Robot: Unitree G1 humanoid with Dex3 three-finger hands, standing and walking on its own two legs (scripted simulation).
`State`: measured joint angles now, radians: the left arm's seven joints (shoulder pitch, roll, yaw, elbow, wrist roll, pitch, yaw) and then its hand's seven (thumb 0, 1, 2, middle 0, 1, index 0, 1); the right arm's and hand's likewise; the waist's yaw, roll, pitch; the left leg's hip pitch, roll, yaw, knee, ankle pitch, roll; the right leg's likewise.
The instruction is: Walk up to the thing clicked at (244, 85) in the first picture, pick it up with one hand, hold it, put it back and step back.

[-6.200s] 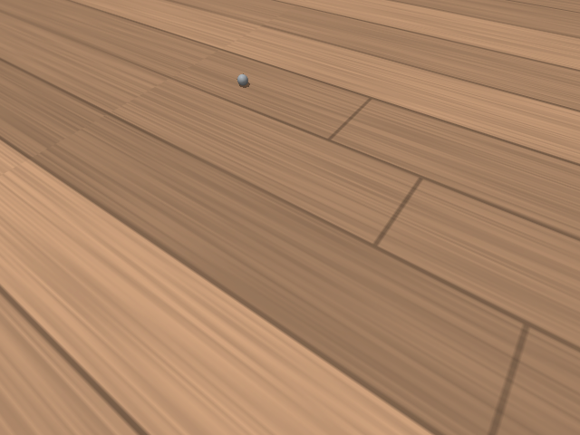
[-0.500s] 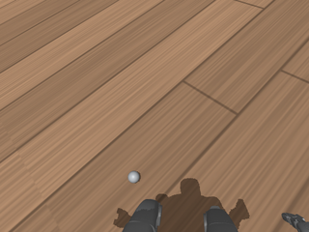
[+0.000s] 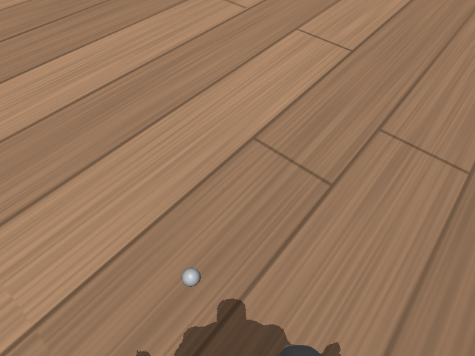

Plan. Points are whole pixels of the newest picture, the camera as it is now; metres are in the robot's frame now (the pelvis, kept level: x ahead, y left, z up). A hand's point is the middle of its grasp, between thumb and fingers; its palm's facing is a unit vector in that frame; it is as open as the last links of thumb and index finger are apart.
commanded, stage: walk up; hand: left
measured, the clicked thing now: (190, 276) +0.49 +0.19 -0.71
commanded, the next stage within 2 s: none
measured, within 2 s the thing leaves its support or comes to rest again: neither
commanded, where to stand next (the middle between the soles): +0.09 -0.05 m, yaw -1 degrees
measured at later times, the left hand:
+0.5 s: hand out of the picture +0.12 +0.25 -0.14, palm faces -0.08 -0.92 -0.39, open 7.3 cm
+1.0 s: hand (129, 354) +0.16 +0.21 -0.12, palm faces -0.09 -0.95 -0.31, open 7.3 cm
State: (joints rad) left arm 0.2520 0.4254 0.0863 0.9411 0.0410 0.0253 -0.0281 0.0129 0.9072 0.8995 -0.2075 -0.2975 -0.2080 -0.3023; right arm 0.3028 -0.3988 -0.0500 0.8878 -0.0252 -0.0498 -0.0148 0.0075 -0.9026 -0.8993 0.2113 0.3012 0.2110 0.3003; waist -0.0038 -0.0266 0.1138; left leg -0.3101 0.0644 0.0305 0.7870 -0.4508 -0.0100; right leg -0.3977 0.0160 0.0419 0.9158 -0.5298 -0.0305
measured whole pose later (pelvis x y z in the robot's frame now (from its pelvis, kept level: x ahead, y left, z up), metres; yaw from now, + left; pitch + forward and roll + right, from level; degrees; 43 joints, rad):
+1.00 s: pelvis +0.03 -0.03 +0.03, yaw -4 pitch -3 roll +0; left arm 0.03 0.33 0.01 1.14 0.00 0.00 -0.02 0.01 0.91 0.90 -0.21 -0.30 -0.21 -0.30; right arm 0.04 -0.37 0.00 1.16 0.00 -0.02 0.00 0.01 -0.91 -0.90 0.20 0.30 0.20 0.30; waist -0.02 0.01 0.06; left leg -0.20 0.06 0.07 0.38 -0.13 -0.02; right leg -0.10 0.00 0.01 0.38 -0.23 0.01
